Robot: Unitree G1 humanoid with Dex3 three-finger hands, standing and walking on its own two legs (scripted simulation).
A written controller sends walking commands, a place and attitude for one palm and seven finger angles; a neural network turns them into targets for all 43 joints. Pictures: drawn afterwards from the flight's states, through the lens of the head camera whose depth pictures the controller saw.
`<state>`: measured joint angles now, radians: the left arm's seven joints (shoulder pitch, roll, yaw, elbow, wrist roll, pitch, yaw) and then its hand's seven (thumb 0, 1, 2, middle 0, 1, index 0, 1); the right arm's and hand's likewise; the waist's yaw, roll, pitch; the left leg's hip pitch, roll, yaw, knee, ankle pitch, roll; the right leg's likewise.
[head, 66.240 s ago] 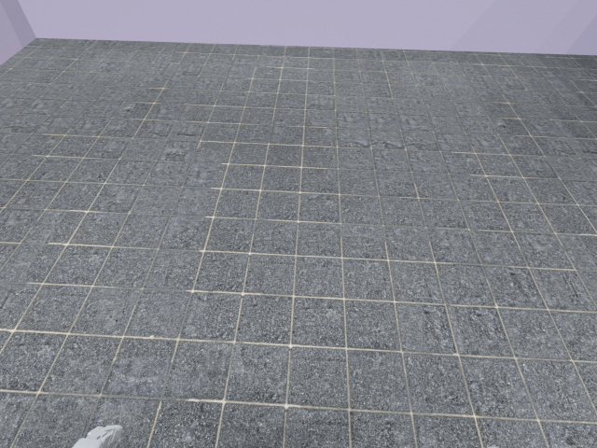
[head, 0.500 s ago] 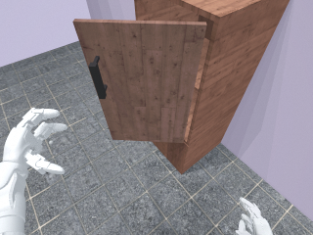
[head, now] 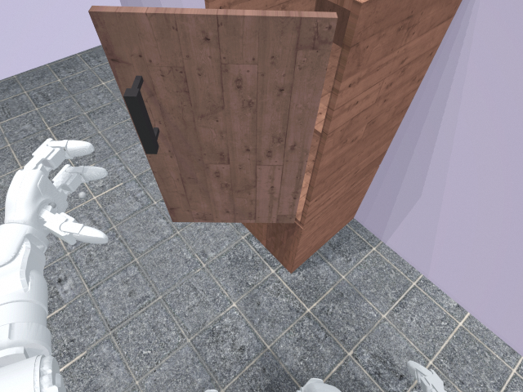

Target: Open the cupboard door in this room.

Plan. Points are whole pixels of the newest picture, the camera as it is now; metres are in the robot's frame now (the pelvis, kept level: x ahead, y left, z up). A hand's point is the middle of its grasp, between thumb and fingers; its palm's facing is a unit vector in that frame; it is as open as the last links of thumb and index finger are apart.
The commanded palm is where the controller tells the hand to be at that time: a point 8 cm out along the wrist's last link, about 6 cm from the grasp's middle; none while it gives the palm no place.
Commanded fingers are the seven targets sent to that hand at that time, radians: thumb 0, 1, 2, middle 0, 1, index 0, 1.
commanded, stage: move the hooked fingers beside the handle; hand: left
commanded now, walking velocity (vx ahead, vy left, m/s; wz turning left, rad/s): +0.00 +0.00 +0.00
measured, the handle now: (145, 116) +0.56 +0.23 +0.08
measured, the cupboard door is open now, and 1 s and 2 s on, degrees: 49 49 49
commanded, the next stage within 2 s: none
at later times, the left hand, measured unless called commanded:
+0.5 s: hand (94, 162) +0.43 +0.28 +0.09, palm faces +0.03 -1.00 +0.01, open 14.0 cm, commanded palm +0.41 +0.33 +0.09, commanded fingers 0.00 -0.50 0.30 -0.30 -1.20 -0.30 -1.20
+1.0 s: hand (100, 134) +0.49 +0.29 +0.09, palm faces +0.02 -1.00 +0.01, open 14.0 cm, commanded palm +0.48 +0.34 +0.08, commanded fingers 0.00 -0.50 0.30 -0.30 -1.20 -0.30 -1.20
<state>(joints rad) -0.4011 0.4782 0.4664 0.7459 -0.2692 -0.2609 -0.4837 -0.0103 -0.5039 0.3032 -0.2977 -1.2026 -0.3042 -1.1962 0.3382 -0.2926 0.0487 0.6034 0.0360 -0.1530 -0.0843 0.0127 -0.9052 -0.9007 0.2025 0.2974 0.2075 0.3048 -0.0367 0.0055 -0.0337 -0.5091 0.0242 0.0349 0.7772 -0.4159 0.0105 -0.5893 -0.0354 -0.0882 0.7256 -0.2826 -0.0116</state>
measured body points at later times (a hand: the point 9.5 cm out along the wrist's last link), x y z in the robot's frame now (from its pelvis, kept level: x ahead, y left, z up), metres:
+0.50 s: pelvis +0.00 +0.01 -0.01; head +0.09 +0.02 +0.44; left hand +0.42 +0.33 +0.09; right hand +0.07 -0.26 -0.11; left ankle -0.02 +0.11 -0.71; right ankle +0.05 -0.12 -0.71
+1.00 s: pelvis +0.00 +0.01 -0.02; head +0.13 +0.04 +0.42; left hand +0.48 +0.34 +0.09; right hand +0.00 -0.26 -0.11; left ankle -0.02 +0.11 -0.71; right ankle +0.05 -0.12 -0.71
